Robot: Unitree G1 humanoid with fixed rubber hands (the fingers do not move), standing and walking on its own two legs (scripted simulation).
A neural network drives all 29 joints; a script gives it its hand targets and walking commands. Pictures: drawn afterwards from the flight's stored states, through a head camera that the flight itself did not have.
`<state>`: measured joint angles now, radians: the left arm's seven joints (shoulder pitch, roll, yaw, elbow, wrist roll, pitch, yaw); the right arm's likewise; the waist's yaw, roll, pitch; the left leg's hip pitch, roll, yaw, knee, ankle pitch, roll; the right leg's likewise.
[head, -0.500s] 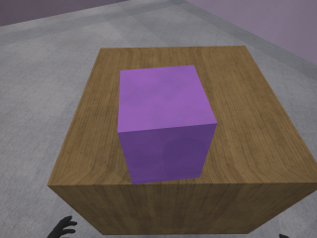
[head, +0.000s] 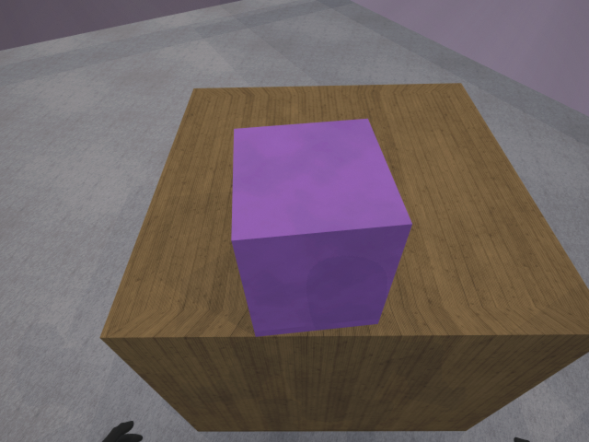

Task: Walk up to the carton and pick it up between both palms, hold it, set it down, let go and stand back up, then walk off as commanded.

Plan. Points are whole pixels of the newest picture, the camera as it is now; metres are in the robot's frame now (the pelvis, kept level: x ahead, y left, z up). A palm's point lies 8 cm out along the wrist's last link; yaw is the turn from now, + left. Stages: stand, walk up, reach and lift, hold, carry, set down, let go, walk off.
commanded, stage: stand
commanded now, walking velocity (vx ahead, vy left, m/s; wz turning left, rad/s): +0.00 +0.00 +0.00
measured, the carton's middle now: (309, 231) +0.40 +0.02 +0.05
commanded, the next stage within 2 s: walk off in 0.58 s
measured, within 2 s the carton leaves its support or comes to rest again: neither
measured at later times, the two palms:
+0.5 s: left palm out of the picture +0.07 +0.30 -0.11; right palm out of the picture +0.07 -0.30 -0.11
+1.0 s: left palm out of the picture +0.05 +0.30 -0.11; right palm out of the picture +0.07 -0.34 -0.13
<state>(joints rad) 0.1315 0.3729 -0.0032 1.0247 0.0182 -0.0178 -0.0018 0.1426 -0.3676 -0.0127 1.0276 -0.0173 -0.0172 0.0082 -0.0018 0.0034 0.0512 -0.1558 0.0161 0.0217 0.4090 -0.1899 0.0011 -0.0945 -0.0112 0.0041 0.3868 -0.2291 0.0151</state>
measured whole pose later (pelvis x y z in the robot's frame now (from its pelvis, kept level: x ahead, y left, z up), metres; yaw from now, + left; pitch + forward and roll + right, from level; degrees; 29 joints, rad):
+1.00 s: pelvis -0.05 -0.02 -0.03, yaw +1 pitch -2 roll +0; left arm 0.15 0.40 0.09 0.84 0.02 0.05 0.00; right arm 0.11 -0.43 -0.06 0.82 -0.03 0.06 -0.02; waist -0.02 0.03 0.17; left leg -0.40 0.03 0.00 0.67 -0.23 0.01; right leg -0.35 0.05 0.03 0.81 -0.39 -0.04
